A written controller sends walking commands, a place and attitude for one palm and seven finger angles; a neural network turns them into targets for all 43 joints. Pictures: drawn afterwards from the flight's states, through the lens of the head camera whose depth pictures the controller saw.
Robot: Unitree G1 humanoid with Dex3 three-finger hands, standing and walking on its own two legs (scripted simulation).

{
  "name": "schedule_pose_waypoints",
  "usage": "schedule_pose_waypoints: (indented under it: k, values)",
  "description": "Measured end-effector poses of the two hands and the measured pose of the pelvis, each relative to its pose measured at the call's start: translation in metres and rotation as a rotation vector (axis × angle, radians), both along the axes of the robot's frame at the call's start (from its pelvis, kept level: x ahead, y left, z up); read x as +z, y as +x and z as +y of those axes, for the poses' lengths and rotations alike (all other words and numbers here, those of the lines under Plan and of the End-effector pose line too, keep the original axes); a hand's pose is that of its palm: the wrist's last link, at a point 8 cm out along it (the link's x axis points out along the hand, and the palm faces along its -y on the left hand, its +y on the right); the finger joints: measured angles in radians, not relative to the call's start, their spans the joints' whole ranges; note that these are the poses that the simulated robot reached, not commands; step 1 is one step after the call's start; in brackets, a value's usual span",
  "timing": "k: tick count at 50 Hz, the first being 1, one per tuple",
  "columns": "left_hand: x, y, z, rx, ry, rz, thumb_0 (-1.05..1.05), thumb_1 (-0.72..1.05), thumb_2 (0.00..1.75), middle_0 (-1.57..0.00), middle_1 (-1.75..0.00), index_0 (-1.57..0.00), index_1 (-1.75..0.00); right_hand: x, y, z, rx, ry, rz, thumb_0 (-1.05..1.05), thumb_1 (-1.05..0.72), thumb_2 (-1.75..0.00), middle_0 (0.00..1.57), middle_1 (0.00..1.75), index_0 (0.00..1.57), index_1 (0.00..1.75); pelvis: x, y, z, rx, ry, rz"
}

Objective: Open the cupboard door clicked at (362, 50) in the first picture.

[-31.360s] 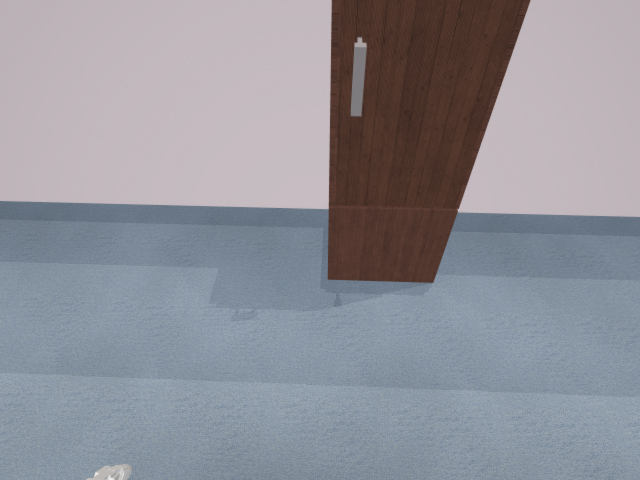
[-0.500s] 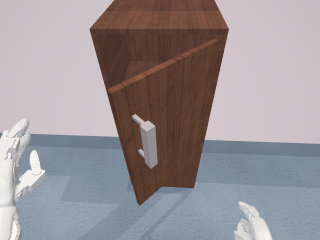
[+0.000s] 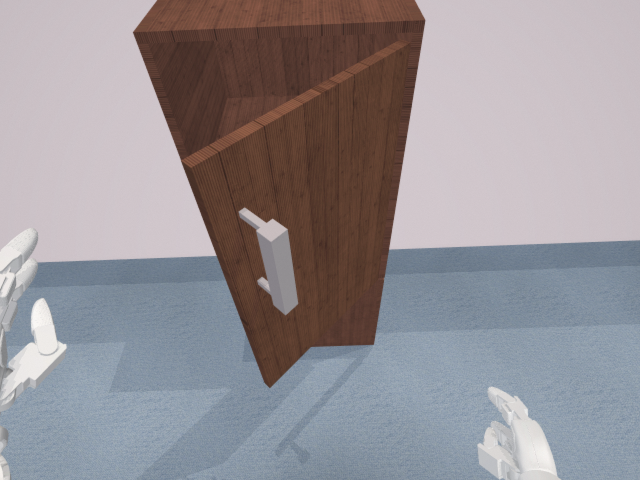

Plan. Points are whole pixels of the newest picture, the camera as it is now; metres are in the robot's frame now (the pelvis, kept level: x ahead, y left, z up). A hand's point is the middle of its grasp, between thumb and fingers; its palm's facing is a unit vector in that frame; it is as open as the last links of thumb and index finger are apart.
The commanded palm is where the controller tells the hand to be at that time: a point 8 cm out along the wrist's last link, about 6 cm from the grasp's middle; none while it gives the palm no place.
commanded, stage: step back with the hand held close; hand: left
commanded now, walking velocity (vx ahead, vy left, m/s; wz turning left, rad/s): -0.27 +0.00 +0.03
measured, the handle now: (268, 262) +0.37 +0.10 +0.07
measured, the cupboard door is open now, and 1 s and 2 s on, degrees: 46 46 46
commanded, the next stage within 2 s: stop stepping back and stand still in 0.90 s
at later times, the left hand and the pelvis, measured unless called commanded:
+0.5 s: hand out of the picture +0.10 +0.29 +0.15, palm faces +0.47 -0.75 -0.47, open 7.5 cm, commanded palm +0.04 +0.33 +0.17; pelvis -0.09 +0.02 -0.02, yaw +2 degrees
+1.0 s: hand out of the picture -0.01 +0.28 +0.16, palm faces +0.38 -0.82 -0.43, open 7.5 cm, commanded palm -0.06 +0.32 +0.17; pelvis -0.22 +0.03 -0.02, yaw -5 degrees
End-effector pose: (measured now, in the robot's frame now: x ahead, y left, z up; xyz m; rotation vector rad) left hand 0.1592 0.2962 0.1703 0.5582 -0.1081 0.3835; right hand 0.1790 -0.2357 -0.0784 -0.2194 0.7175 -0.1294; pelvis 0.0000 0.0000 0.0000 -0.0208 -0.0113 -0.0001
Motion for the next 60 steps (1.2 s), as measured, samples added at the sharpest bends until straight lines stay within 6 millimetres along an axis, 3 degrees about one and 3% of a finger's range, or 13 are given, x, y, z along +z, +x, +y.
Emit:
schedule_pose_waypoints:
  k: [6,14,20,30,34,40,44,47,50,54,57,60]
  values:
    - [-0.012,-0.011,0.007,-0.039,-0.003,0.046,0.01,0.89,0.89,-0.21,-0.3,-0.21,-0.3,0.002,-0.026,-0.002,-0.053,-0.033,0.03,0.01,-0.91,-0.9,0.2,0.3,0.2,0.3,-0.003,-0.017,0.009,-0.01,0.004,0.009]
    - [0.002,-0.046,0.021,-0.06,0.064,-0.078,0.01,0.88,0.89,-0.21,-0.3,-0.21,-0.3,0.007,-0.058,0.013,-0.036,-0.065,0.006,0.01,-0.91,-0.9,0.2,0.3,0.2,0.3,-0.011,-0.047,0.021,-0.006,0.009,-0.012]
    - [0.003,-0.078,0.032,0.008,0.105,-0.143,0.01,0.88,0.89,-0.21,-0.3,-0.21,-0.3,-0.003,-0.077,0.026,0.008,-0.042,-0.02,0.01,-0.9,-0.9,0.2,0.3,0.2,0.3,-0.02,-0.069,0.022,0.023,0.004,-0.018]
    - [-0.01,-0.118,0.025,-0.047,0.02,-0.179,0.01,0.88,0.89,-0.21,-0.3,-0.21,-0.3,-0.011,-0.123,0.032,0.03,-0.067,0.017,0.01,-0.9,-0.9,0.2,0.3,0.2,0.3,-0.026,-0.111,0.028,0.037,-0.019,-0.027]
    - [-0.003,-0.133,0.036,-0.066,0.086,-0.203,0.01,0.88,0.89,-0.21,-0.3,-0.21,-0.3,-0.01,-0.142,0.035,0.015,-0.094,0.001,0.01,-0.9,-0.9,0.2,0.3,0.2,0.3,-0.029,-0.13,0.034,0.044,-0.048,-0.035]
    - [0.018,-0.167,0.054,-0.002,0.115,-0.232,0.01,0.88,0.89,-0.21,-0.3,-0.21,-0.3,-0.004,-0.171,0.049,0.027,-0.041,0.006,0.01,-0.9,-0.9,0.2,0.3,0.2,0.3,-0.017,-0.157,0.032,0.038,-0.071,0.013]
    - [0.011,-0.19,0.045,0.004,0.045,-0.209,0.01,0.89,0.9,-0.21,-0.3,-0.2,-0.3,-0.003,-0.184,0.054,0.06,-0.015,-0.023,0.01,-0.9,-0.9,0.2,0.3,0.2,0.3,-0.016,-0.182,0.029,0.011,-0.058,0.064]
    - [0.0,-0.205,0.027,-0.057,0.045,-0.206,0.01,0.89,0.9,-0.21,-0.3,-0.2,-0.3,-0.012,-0.195,0.051,0.078,-0.005,-0.06,0.01,-0.9,-0.9,0.2,0.3,0.2,0.3,-0.029,-0.211,0.026,-0.058,0.0,0.083]
    - [0.001,-0.211,0.019,-0.125,0.022,-0.205,0.01,0.88,0.9,-0.21,-0.3,-0.21,-0.3,-0.013,-0.22,0.048,0.052,-0.023,-0.017,0.01,-0.9,-0.9,0.2,0.3,0.2,0.3,-0.024,-0.224,0.032,-0.082,-0.012,0.045]
    - [0.011,-0.211,0.025,-0.185,0.015,-0.256,0.01,0.88,0.89,-0.21,-0.3,-0.21,-0.3,0.001,-0.254,0.042,-0.029,-0.061,-0.027,0.01,-0.9,-0.9,0.2,0.3,0.2,0.3,-0.021,-0.231,0.039,-0.102,-0.019,0.014]
    - [0.013,-0.209,0.031,-0.207,0.006,-0.271,0.01,0.88,0.89,-0.21,-0.3,-0.21,-0.3,0.01,-0.281,0.038,-0.077,-0.071,-0.066,0.01,-0.9,-0.9,0.2,0.3,0.2,0.3,-0.018,-0.253,0.044,-0.087,-0.022,-0.017]
    - [0.011,-0.219,0.033,-0.208,-0.009,-0.234,0.01,0.88,0.89,-0.21,-0.3,-0.21,-0.3,0.02,-0.315,0.037,-0.104,-0.07,-0.066,0.01,-0.91,-0.9,0.2,0.3,0.2,0.3,-0.009,-0.272,0.045,-0.093,-0.023,-0.031]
